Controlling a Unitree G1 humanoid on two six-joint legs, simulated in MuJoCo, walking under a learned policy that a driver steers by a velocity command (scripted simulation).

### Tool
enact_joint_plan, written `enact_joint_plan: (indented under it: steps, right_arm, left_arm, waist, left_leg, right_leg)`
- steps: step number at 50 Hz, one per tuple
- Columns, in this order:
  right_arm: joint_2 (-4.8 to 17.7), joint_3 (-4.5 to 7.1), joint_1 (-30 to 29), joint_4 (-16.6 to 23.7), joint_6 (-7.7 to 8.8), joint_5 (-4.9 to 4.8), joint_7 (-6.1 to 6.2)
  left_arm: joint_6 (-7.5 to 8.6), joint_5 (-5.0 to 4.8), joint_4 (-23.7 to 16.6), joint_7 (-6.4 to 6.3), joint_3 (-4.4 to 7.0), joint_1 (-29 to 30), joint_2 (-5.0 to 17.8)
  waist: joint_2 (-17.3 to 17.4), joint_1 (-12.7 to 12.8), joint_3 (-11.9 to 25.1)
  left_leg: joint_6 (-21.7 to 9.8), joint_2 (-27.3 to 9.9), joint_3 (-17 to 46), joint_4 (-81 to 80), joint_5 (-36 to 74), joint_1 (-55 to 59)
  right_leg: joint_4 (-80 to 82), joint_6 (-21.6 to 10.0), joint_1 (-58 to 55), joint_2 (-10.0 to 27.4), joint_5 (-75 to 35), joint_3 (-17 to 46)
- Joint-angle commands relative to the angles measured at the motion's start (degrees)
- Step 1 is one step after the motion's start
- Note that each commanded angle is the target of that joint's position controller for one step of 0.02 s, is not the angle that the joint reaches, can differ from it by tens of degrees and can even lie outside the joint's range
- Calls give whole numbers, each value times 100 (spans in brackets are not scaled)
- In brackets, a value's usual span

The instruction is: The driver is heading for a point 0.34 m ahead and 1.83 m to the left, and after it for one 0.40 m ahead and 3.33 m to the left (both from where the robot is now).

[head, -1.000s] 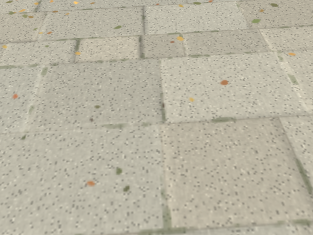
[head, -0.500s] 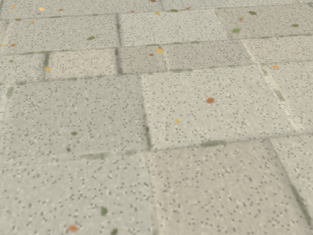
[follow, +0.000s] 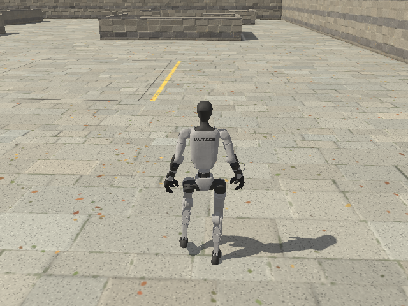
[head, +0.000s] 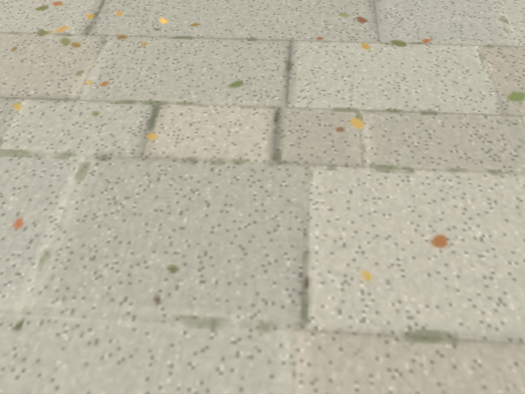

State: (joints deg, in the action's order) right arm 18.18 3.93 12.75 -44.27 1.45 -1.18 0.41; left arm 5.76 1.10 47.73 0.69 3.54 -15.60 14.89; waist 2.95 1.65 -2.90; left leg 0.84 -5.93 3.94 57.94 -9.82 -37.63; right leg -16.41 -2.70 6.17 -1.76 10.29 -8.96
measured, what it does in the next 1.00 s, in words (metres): walks ahead, turning left: left foot, then right foot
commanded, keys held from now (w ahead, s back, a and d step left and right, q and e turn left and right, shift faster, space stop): q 1.00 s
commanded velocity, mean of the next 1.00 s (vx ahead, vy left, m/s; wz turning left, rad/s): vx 0.08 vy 0.00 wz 0.56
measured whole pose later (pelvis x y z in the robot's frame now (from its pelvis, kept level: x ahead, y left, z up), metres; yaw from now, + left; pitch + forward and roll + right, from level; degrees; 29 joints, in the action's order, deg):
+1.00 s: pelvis +0.20 +0.00 +0.00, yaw +35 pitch +1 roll +1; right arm 18.3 5.1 11.0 -34.3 -4.4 -1.2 0.2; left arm -1.2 0.4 41.6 -1.8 3.5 -8.3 15.5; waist 1.1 0.9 -3.7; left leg 5.4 -1.1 1.5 51.4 -22.7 -26.1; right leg -25.4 0.2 12.8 3.6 13.6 -4.7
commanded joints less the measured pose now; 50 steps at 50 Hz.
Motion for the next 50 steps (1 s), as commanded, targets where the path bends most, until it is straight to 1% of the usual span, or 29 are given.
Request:
enact_joint_plan:
  steps: [1,3,6,8,9,10,11,12,13,14,15,16,17,19,23,27,31,33,34,35,36,37,38,39,40,42,44,48,50]
  right_arm:
    - [43,-7,104,365,38,64,-90]
    - [-20,-30,-278,555,54,76,-211]
    - [185,56,-405,791,-1,81,-340]
    - [392,160,-198,858,-41,122,-381]
    - [541,246,188,801,-40,121,-378]
    - [791,382,806,644,-15,125,-313]
    - [1348,517,1015,706,-25,132,-152]
    - [1690,489,649,968,-12,253,-110]
    - [1315,411,603,1125,-2,213,-180]
    - [1071,351,244,1188,22,147,-199]
    - [858,301,-7,1163,-1,29,-170]
    - [710,250,-224,1190,-50,-3,-120]
    - [681,231,-332,1240,-86,65,-78]
    - [762,268,-372,1312,-111,169,-16]
    - [891,329,-265,1329,-188,107,131]
    - [866,330,-352,1390,-292,118,167]
    - [832,329,-314,1416,-363,96,134]
    - [801,315,-436,1453,-410,25,142]
    - [714,287,-389,1457,-427,-15,154]
    - [416,211,-115,1453,-434,20,143]
    - [593,276,-258,1668,-373,-22,131]
    - [1049,414,-89,1532,-320,105,111]
    - [1139,474,30,1357,-342,58,89]
    - [973,455,147,1204,-408,43,109]
    - [822,413,161,1182,-461,52,115]
    - [581,324,-46,1272,-497,-18,79]
    - [475,264,-430,1445,-481,-52,64]
    - [351,169,-622,1605,-470,5,-23]
    - [421,188,-558,1606,-489,0,-61]
  left_arm:
    - [64,-14,-467,-124,170,785,828]
    - [-27,-65,-377,-201,201,554,960]
    - [-198,-203,-310,-250,270,522,1125]
    - [-310,-305,-351,-290,319,651,1209]
    - [-364,-338,-382,-309,329,720,1200]
    - [-404,-327,-403,-305,284,689,1060]
    - [-385,-91,-479,-262,175,331,786]
    - [-354,122,-597,-181,26,-236,388]
    - [-334,-50,-516,-101,87,-32,846]
    - [-351,-210,-648,-90,126,414,975]
    - [-386,-153,-641,-151,123,625,905]
    - [-446,-88,-637,-224,140,740,926]
    - [-504,-77,-645,-243,160,713,949]
    - [-541,-58,-610,-261,135,560,801]
    - [-570,-67,-645,-312,86,751,683]
    - [-547,-106,-717,-281,99,960,709]
    - [-412,-147,-755,-196,134,944,770]
    - [-354,-156,-673,-135,175,638,786]
    - [-342,-116,-621,-130,235,448,926]
    - [-378,-16,-670,-155,322,400,1323]
    - [-432,170,-661,-158,376,523,1618]
    - [-414,166,-851,-178,308,801,1284]
    - [-423,85,-937,-219,233,1050,998]
    - [-443,3,-981,-243,203,1174,882]
    - [-459,-77,-983,-267,179,1156,825]
    - [-523,-61,-968,-303,163,994,840]
    - [-587,-21,-932,-334,202,739,936]
    - [-653,-59,-936,-287,319,719,1239]
    - [-653,-109,-933,-229,358,772,1328]
  waist:
    - [-692,-245,14]
    - [-604,-47,124]
    - [-662,-84,231]
    - [-726,-268,367]
    - [-683,-483,549]
    - [-391,-773,878]
    - [749,-701,1279]
    - [1524,-83,1973]
    - [630,-470,2707]
    - [252,-439,2045]
    - [-198,-316,1444]
    - [-210,-211,1084]
    - [-23,-79,967]
    - [190,-6,1020]
    - [251,-127,1166]
    - [502,-236,974]
    - [672,-297,953]
    - [661,-91,945]
    - [494,-22,949]
    - [-568,-205,1036]
    - [-2128,-313,597]
    - [-1614,-310,588]
    - [-1194,-387,578]
    - [-990,-417,528]
    - [-991,-346,471]
    - [-1061,-212,393]
    - [-1231,27,441]
    - [-1376,149,636]
    - [-1434,124,663]
  left_leg:
    - [57,3,-278,-1143,1084,665]
    - [17,100,-444,-1746,1468,743]
    - [-178,150,-462,-2132,1025,665]
    - [-372,359,-635,-2241,444,948]
    - [-511,551,-741,-2463,385,1428]
    - [-704,808,-779,-2986,1005,2293]
    - [-1099,-108,574,-3011,3720,3547]
    - [-2412,-1415,3063,-2947,5185,4888]
    - [-2560,-1462,3281,-3386,3885,4919]
    - [-2276,-1217,2720,-3575,2788,4400]
    - [-1895,-893,2257,-3706,1918,3748]
    - [-1681,-688,1970,-3835,1486,3096]
    - [-1575,-494,1804,-3952,1339,2596]
    - [-1540,-315,1621,-3990,1601,2296]
    - [-1472,-216,1725,-3925,1007,2336]
    - [-1319,-66,2038,-3988,-251,2129]
    - [-1263,-83,2497,-3747,86,2421]
    - [-1102,74,2557,-3478,352,2376]
    - [-881,303,2397,-3215,56,2093]
    - [-544,846,1675,-2123,-1412,1428]
    - [-219,1630,527,-954,-2571,324]
    - [9,1192,653,231,-2438,273]
    - [103,1124,590,660,-2066,308]
    - [221,1080,490,938,-1779,265]
    - [319,1037,444,1230,-1545,80]
    - [441,928,118,1090,-1303,53]
    - [532,755,-60,498,-1200,-78]
    - [494,467,-365,-688,-1328,693]
    - [399,481,-566,-1187,-1306,1141]
  right_leg:
    - [637,-693,610,1258,-3016,-17]
    - [483,-694,220,1390,-3184,-84]
    - [15,-602,-444,1694,-3304,-62]
    - [-655,-474,-626,1762,-3860,-71]
    - [-1344,-357,-577,1657,-4049,-136]
    - [-2443,-112,-358,1305,-3677,-272]
    - [-4110,310,831,809,-1295,-341]
    - [-6019,699,2633,-321,3194,404]
    - [-6451,613,2821,-144,2984,1498]
    - [-6307,503,3152,52,2448,1488]
    - [-5863,488,3234,276,2000,1439]
    - [-5401,494,3074,415,1702,1445]
    - [-5128,495,2703,410,1493,1426]
    - [-4647,580,2370,271,1277,1339]
    - [-3738,764,2308,182,945,1458]
    - [-3029,772,2086,95,739,1524]
    - [-2166,627,1739,-11,899,1525]
    - [-1101,467,1149,-27,403,1406]
    - [-515,326,606,272,-89,1516]
    - [-190,-113,2,1475,-348,2519]
    - [102,-1034,283,2317,-1265,3827]
    - [-11,-1292,412,2523,-1556,3753]
    - [-178,-1057,424,2178,-1633,3095]
    - [-294,-802,333,1803,-1546,2566]
    - [-337,-764,195,1705,-1650,2325]
    - [-281,-810,119,1513,-1872,1816]
    - [-276,-905,-338,1577,-1949,1677]
    - [-309,-973,-367,1814,-2118,1378]
    - [-349,-954,-215,1883,-2177,1237]
Keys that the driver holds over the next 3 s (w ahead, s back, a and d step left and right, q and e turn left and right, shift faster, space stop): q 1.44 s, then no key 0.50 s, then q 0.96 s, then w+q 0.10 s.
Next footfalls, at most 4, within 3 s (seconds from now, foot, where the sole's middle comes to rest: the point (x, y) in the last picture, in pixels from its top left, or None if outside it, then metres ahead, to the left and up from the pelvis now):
0.22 left None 0.26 0.13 -0.78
0.68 right None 0.30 -0.09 -0.78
1.12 left None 0.15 0.13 -0.78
1.56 right None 0.33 -0.01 -0.78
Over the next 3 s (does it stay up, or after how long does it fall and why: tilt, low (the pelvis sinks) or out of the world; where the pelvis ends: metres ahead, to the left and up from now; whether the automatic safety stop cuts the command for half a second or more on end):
stays up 0.17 0.03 -0.01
